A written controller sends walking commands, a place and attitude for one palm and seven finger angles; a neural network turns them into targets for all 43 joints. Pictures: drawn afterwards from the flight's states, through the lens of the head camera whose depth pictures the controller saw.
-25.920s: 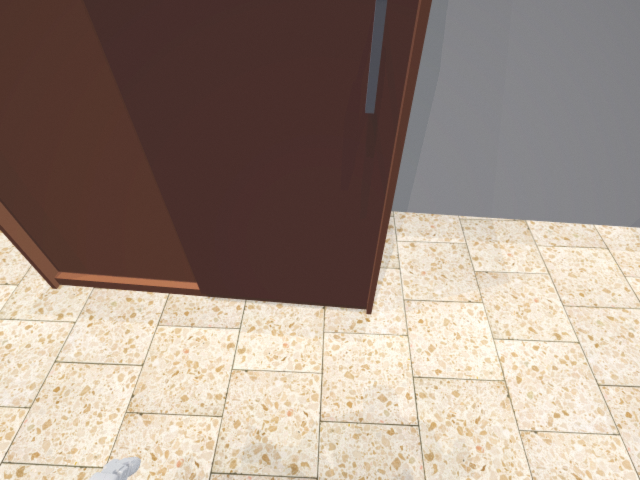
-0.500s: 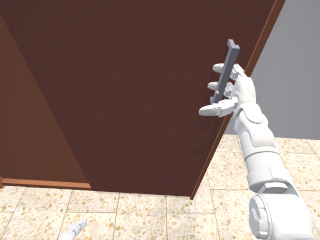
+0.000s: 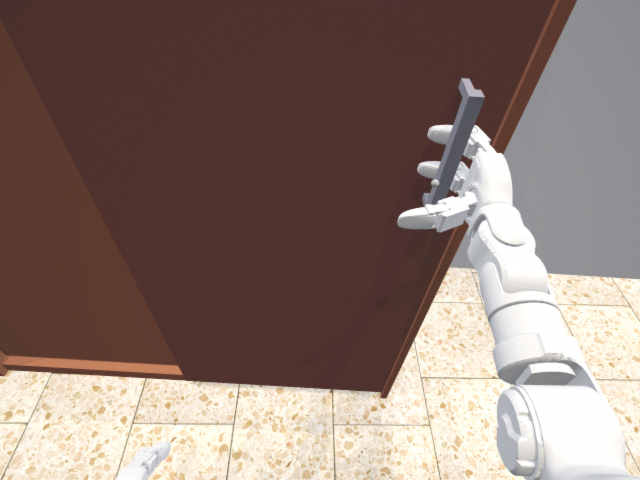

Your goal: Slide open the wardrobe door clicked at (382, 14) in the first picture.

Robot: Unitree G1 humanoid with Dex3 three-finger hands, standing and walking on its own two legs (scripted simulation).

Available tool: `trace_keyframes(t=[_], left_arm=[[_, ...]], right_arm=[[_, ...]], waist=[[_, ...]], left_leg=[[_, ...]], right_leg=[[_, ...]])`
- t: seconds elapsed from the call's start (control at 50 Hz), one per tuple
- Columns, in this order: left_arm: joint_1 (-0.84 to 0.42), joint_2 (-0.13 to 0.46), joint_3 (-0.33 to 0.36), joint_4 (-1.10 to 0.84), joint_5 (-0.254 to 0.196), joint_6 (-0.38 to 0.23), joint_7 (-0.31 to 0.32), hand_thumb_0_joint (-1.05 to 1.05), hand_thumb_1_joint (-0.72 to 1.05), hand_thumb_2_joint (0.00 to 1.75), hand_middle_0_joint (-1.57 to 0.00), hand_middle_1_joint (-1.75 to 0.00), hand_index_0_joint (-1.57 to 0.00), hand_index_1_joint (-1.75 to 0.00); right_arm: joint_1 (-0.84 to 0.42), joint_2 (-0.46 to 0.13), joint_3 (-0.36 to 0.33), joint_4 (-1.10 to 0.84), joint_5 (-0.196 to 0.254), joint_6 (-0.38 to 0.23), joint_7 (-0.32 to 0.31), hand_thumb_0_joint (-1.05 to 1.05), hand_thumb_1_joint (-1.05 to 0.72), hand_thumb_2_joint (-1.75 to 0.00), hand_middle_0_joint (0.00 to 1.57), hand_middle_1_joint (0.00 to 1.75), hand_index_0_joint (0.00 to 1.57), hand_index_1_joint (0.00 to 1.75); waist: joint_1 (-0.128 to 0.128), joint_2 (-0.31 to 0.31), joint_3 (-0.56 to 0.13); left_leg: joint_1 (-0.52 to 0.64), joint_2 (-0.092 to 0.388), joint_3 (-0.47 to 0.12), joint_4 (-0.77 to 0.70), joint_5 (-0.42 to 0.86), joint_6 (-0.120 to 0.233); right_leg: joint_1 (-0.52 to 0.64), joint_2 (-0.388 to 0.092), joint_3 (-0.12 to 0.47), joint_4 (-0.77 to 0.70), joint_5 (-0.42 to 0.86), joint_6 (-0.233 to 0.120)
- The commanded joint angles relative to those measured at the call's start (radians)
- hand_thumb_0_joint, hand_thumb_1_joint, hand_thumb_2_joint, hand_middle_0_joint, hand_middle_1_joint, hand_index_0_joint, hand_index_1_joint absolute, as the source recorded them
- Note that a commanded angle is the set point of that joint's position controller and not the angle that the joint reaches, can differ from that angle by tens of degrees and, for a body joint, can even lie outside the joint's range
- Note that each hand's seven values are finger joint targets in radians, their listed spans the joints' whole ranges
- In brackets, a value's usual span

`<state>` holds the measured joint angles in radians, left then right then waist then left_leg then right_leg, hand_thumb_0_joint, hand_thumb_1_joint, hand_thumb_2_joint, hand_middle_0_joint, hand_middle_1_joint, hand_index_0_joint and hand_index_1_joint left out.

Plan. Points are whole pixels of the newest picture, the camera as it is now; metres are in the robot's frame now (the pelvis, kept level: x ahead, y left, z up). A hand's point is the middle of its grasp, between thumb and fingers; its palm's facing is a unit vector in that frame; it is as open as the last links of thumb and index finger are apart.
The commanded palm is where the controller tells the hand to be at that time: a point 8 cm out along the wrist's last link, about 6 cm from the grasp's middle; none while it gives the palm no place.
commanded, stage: slide the fingers in behind the handle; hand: right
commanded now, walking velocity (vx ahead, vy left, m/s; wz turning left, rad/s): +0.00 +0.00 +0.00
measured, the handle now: (446, 158) +0.50 -0.11 +0.17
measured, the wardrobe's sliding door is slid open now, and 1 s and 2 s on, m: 0.00 0.00 0.00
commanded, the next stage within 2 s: grip the handle and tug to test in 0.08 s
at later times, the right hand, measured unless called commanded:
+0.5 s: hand (436, 187) +0.44 -0.09 +0.17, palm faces -0.06 +1.00 +0.01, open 11.5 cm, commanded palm +0.41 -0.15 +0.18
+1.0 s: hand (435, 185) +0.44 -0.09 +0.17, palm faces -0.05 +1.00 +0.01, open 5.6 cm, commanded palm +0.41 -0.15 +0.18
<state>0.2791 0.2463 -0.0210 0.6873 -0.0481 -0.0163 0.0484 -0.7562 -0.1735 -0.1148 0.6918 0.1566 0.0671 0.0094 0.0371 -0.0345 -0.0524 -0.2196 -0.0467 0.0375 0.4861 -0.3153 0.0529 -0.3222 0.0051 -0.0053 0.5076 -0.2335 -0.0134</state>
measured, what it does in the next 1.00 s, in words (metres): stands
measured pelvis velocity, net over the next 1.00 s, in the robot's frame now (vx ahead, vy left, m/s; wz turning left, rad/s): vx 0.01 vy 0.00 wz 0.02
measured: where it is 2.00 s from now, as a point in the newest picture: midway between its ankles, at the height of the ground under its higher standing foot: outside the picture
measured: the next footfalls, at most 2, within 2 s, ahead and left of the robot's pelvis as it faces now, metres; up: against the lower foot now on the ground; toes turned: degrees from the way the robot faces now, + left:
none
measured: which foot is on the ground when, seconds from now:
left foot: down 0.00-1.00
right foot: down 0.00-1.00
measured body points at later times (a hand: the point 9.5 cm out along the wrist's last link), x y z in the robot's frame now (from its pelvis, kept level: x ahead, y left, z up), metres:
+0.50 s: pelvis +0.01 +0.00 +0.00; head +0.01 +0.01 +0.45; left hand +0.11 +0.24 -0.11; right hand +0.43 -0.15 +0.17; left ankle -0.04 +0.08 -0.74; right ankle +0.02 -0.11 -0.74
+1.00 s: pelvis +0.01 +0.00 +0.00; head +0.01 +0.01 +0.45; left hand +0.12 +0.24 -0.11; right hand +0.44 -0.15 +0.17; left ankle -0.04 +0.08 -0.74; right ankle +0.02 -0.11 -0.74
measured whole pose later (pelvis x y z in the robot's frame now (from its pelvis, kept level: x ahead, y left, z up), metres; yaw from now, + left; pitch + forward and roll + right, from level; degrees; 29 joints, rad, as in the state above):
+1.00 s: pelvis +0.01 +0.00 +0.00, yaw +1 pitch +2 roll +0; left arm 0.27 0.23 -0.02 0.67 -0.05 0.00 0.05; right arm -0.66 -0.17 -0.12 0.58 0.15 0.10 0.00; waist 0.04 -0.03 -0.06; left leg -0.18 -0.05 0.01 0.45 -0.32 0.05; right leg -0.28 0.00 -0.03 0.48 -0.25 -0.02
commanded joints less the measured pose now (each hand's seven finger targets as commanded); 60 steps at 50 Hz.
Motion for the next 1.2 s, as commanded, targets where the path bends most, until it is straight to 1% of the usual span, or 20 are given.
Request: trace_keyframes(t=[0.0, 0.16, 0.28, 0.34, 0.36, 0.4, 0.44, 0.46, 0.52, 0.58, 0.64, 0.68, 0.74, 0.76, 0.86, 0.9, 1.02, 1.06, 1.08, 1.18], left_arm=[[-0.045, 0.113, 0.033, -0.13, -0.002, -0.042, 0.011, 0.0, 0.9, 0.9, -0.2, -0.3, -0.2, -0.3], [-0.033, 0.117, 0.033, -0.125, 0.002, -0.038, 0.011, 0.0, 0.9, 0.9, -0.2, -0.3, -0.2, -0.3], [-0.046, 0.115, 0.034, -0.141, -0.001, -0.039, 0.006, 0.0, 0.9, 0.9, -0.2, -0.3, -0.2, -0.3], [-0.052, 0.11, 0.036, -0.146, -0.004, -0.038, 0.004, 0.0, 0.9, 0.9, -0.2, -0.3, -0.2, -0.3], [-0.045, 0.116, 0.038, -0.145, -0.004, -0.036, 0.004, 0.0, 0.9, 0.9, -0.2, -0.3, -0.2, -0.3], [-0.051, 0.117, 0.037, -0.14, -0.004, -0.03, 0.009, 0.0, 0.9, 0.9, -0.2, -0.3, -0.2, -0.3], [-0.054, 0.112, 0.034, -0.14, -0.004, -0.028, 0.012, 0.0, 0.9, 0.9, -0.2, -0.3, -0.2, -0.3], [-0.054, 0.115, 0.037, -0.143, -0.001, -0.029, 0.013, 0.0, 0.9, 0.9, -0.2, -0.3, -0.2, -0.3], [-0.061, 0.107, 0.034, -0.141, -0.001, -0.034, 0.013, 0.0, 0.9, 0.9, -0.2, -0.3, -0.2, -0.3], [-0.058, 0.115, 0.033, -0.139, 0.001, -0.03, 0.017, 0.0, 0.9, 0.9, -0.2, -0.3, -0.2, -0.3], [-0.065, 0.107, 0.034, -0.145, 0.0, -0.035, 0.013, 0.0, 0.9, 0.9, -0.2, -0.3, -0.2, -0.3], [-0.066, 0.112, 0.034, -0.145, 0.0, -0.032, 0.013, 0.0, 0.9, 0.9, -0.2, -0.3, -0.2, -0.3], [-0.069, 0.107, 0.035, -0.149, -0.003, -0.033, 0.01, 0.0, 0.9, 0.9, -0.2, -0.3, -0.2, -0.3], [-0.065, 0.113, 0.038, -0.153, 0.0, -0.032, 0.01, 0.0, 0.9, 0.9, -0.2, -0.3, -0.2, -0.3], [-0.064, 0.115, 0.04, -0.15, 0.002, -0.029, 0.011, 0.0, 0.9, 0.9, -0.2, -0.3, -0.2, -0.3], [-0.072, 0.113, 0.038, -0.152, 0.001, -0.024, 0.013, 0.0, 0.9, 0.9, -0.2, -0.3, -0.2, -0.3], [-0.08, 0.108, 0.038, -0.159, 0.002, -0.021, 0.009, 0.0, 0.9, 0.9, -0.2, -0.3, -0.2, -0.3], [-0.076, 0.113, 0.04, -0.161, 0.004, -0.02, 0.01, 0.0, 0.9, 0.9, -0.2, -0.3, -0.2, -0.3], [-0.08, 0.113, 0.04, -0.159, 0.004, -0.017, 0.011, 0.0, 0.9, 0.9, -0.2, -0.3, -0.2, -0.3], [-0.09, 0.108, 0.042, -0.172, 0.005, -0.017, 0.007, 0.0, 0.9, 0.9, -0.2, -0.3, -0.2, -0.3]], right_arm=[[-0.499, -0.119, -0.018, -0.221, 0.011, -0.08, 0.009, 0.0, 0.5, -0.3, 0.3, 1.2, 0.3, 1.2], [-0.521, -0.154, -0.04, -0.205, 0.002, -0.086, 0.005, 0.0, 0.5, -0.3, 0.3, 1.2, 0.3, 1.2], [-0.434, -0.162, -0.06, -0.254, 0.009, -0.093, 0.015, 0.0, 0.22, -0.42, 0.33, 1.24, 0.33, 1.24], [-0.449, -0.104, -0.004, -0.273, 0.001, -0.079, 0.019, 0.0, 0.08, -0.48, 0.35, 1.26, 0.35, 1.26], [-0.427, -0.121, -0.024, -0.254, 0.004, -0.071, 0.014, 0.0, 0.03, -0.5, 0.35, 1.27, 0.35, 1.27], [-0.443, -0.157, -0.051, -0.259, 0.004, -0.058, 0.011, 0.0, -0.06, -0.54, 0.36, 1.28, 0.36, 1.28], [-0.498, -0.136, -0.026, -0.283, 0.005, -0.055, 0.011, 0.0, -0.15, -0.58, 0.37, 1.29, 0.37, 1.29], [-0.485, -0.166, -0.055, -0.301, 0.003, -0.062, 0.002, 0.0, -0.2, -0.6, 0.38, 1.3, 0.38, 1.3], [-0.468, -0.132, -0.035, -0.317, 0.006, -0.07, 0.003, 0.0, -0.34, -0.66, 0.39, 1.32, 0.39, 1.32], [-0.478, -0.167, -0.056, -0.3, 0.011, -0.072, 0.004, 0.0, -0.48, -0.72, 0.41, 1.34, 0.41, 1.34], [-0.458, -0.135, -0.036, -0.333, 0.007, -0.079, 0.007, 0.0, -0.62, -0.78, 0.42, 1.36, 0.42, 1.36], [-0.426, -0.164, -0.062, -0.326, 0.011, -0.076, 0.006, 0.0, -0.71, -0.82, 0.43, 1.37, 0.43, 1.37], [-0.421, -0.116, -0.024, -0.339, 0.01, -0.071, 0.009, 0.0, -0.85, -0.88, 0.44, 1.39, 0.44, 1.39], [-0.421, -0.135, -0.036, -0.353, 0.008, -0.074, 0.005, 0.0, -0.9, -0.9, 0.45, 1.4, 0.45, 1.4], [-0.402, -0.144, -0.047, -0.362, 0.009, -0.058, 0.002, 0.0, -0.9, -0.9, 0.45, 1.4, 0.45, 1.4], [-0.381, -0.168, -0.071, -0.37, 0.007, -0.053, 0.003, 0.0, -0.9, -0.9, 0.45, 1.4, 0.45, 1.4], [-0.366, -0.132, -0.038, -0.439, 0.007, -0.042, 0.007, 0.0, -0.9, -0.9, 0.45, 1.4, 0.45, 1.4], [-0.334, -0.129, -0.042, -0.417, 0.012, -0.032, 0.007, 0.0, -0.9, -0.9, 0.45, 1.4, 0.45, 1.4], [-0.35, -0.158, -0.062, -0.433, 0.009, -0.032, 0.005, 0.0, -0.9, -0.9, 0.45, 1.4, 0.45, 1.4], [-0.313, -0.131, -0.045, -0.488, 0.008, -0.025, 0.007, 0.0, -0.9, -0.9, 0.45, 1.4, 0.45, 1.4]], waist=[[0.012, 0.091, -0.288], [0.008, 0.06, -0.3], [-0.015, 0.084, -0.327], [0.002, 0.065, -0.289], [-0.003, 0.098, -0.277], [-0.003, 0.086, -0.275], [0.009, 0.069, -0.277], [-0.002, 0.065, -0.301], [-0.007, 0.037, -0.328], [-0.001, 0.091, -0.307], [-0.009, 0.041, -0.336], [-0.014, 0.065, -0.331], [-0.012, 0.052, -0.315], [-0.011, 0.05, -0.327], [-0.014, 0.087, -0.324], [-0.023, 0.077, -0.332], [-0.022, 0.047, -0.343], [-0.025, 0.09, -0.331], [-0.023, 0.078, -0.335], [-0.034, 0.055, -0.361]], left_leg=[[-0.006, 0.018, -0.033, -0.058, 0.424, -0.04], [-0.002, 0.019, -0.031, -0.055, 0.421, -0.035], [0.043, 0.019, -0.031, -0.044, 0.496, -0.036], [0.004, 0.015, -0.026, -0.05, 0.466, -0.036], [0.008, 0.015, -0.023, -0.056, 0.452, -0.037], [0.007, 0.016, -0.029, -0.059, 0.449, -0.037], [0.002, 0.017, -0.03, -0.061, 0.437, -0.037], [0.016, 0.018, -0.03, -0.06, 0.436, -0.035], [0.011, 0.015, -0.03, -0.054, 0.451, -0.031], [0.03, 0.016, -0.028, -0.058, 0.449, -0.034], [0.029, 0.015, -0.026, -0.05, 0.481, -0.029], [0.042, 0.016, -0.028, -0.053, 0.489, -0.032], [0.03, 0.012, -0.023, -0.053, 0.489, -0.029], [0.04, 0.014, -0.023, -0.052, 0.496, -0.03], [0.054, 0.013, -0.022, -0.056, 0.509, -0.032], [0.071, 0.016, -0.026, -0.053, 0.535, -0.032], [0.081, 0.019, -0.027, -0.048, 0.589, -0.033], [0.088, 0.017, -0.023, -0.053, 0.582, -0.035], [0.091, 0.02, -0.027, -0.051, 0.598, -0.036], [0.103, 0.021, -0.024, -0.044, 0.625, -0.034]], right_leg=[[0.218, 0.015, 0.014, -0.002, 0.244, -0.049], [0.223, 0.017, 0.015, 0.002, 0.256, -0.048], [0.223, 0.012, 0.007, -0.001, 0.303, -0.047], [0.235, 0.009, 0.006, -0.002, 0.29, -0.046], [0.225, 0.008, 0.008, -0.001, 0.286, -0.048], [0.221, 0.009, 0.008, -0.005, 0.273, -0.047], [0.228, 0.01, 0.01, -0.008, 0.264, -0.047], [0.239, 0.01, 0.01, -0.004, 0.277, -0.048], [0.269, 0.008, 0.012, -0.001, 0.304, -0.044], [0.239, 0.006, 0.014, -0.012, 0.287, -0.045], [0.277, 0.006, 0.011, -0.006, 0.335, -0.042], [0.264, 0.004, 0.008, -0.006, 0.336, -0.043], [0.274, 0.003, 0.009, -0.007, 0.343, -0.041], [0.278, 0.003, 0.007, -0.003, 0.356, -0.043], [0.273, 0.001, 0.008, -0.007, 0.364, -0.043], [0.267, 0.004, 0.003, -0.013, 0.367, -0.044], [0.292, 0.005, -0.002, -0.007, 0.416, -0.042], [0.278, 0.005, -0.003, -0.007, 0.406, -0.044], [0.278, 0.003, -0.002, -0.01, 0.411, -0.044], [0.301, 0.006, -0.001, -0.006, 0.448, -0.043]])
